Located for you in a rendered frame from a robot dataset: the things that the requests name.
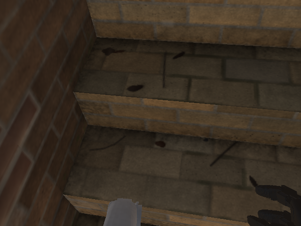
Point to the robot left thigh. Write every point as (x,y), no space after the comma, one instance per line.
(123,212)

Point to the robot right hand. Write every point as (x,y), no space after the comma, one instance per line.
(283,195)

